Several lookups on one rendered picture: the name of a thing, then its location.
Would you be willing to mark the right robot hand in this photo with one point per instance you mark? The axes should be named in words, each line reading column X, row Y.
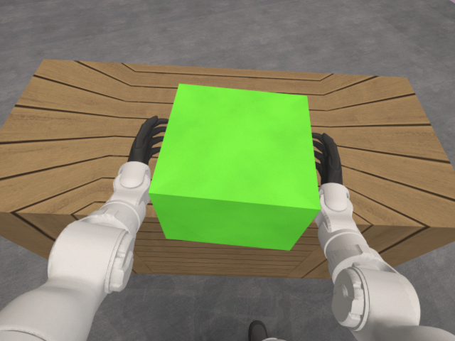
column 330, row 167

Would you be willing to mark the carton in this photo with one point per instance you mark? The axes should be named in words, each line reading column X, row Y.
column 236, row 167

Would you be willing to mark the right robot forearm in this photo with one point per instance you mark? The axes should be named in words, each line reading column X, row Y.
column 341, row 241

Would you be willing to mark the left robot forearm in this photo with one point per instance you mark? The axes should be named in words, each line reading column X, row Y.
column 126, row 208

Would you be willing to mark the robot right upper arm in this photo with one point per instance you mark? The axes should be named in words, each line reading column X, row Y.
column 380, row 306

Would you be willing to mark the pedestal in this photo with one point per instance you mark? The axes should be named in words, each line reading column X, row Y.
column 73, row 127

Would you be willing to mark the robot right foot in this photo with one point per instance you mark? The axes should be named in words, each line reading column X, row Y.
column 257, row 331

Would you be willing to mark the left robot hand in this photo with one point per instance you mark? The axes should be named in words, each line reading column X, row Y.
column 141, row 149

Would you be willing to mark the robot left upper arm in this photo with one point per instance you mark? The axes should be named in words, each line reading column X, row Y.
column 90, row 261

